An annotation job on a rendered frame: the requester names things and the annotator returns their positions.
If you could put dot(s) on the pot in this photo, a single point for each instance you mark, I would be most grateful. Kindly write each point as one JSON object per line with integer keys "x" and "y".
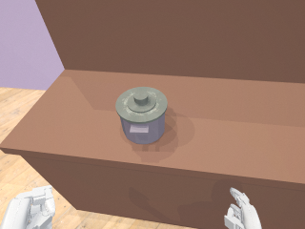
{"x": 144, "y": 133}

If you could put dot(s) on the knob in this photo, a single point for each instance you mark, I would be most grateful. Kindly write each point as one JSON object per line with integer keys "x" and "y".
{"x": 140, "y": 97}

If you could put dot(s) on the left robot hand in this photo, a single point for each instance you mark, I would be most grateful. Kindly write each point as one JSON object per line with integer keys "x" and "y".
{"x": 36, "y": 206}

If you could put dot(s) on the lid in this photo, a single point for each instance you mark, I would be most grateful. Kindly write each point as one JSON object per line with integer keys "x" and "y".
{"x": 148, "y": 112}

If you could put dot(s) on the right robot hand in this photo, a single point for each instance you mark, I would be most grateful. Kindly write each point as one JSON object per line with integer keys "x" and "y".
{"x": 244, "y": 217}

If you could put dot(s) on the table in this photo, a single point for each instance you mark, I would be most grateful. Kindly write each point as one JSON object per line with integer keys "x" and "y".
{"x": 233, "y": 73}

